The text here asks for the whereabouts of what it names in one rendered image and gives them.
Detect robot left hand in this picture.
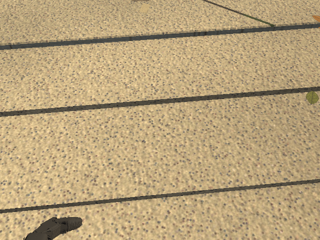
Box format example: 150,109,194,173
23,217,82,240

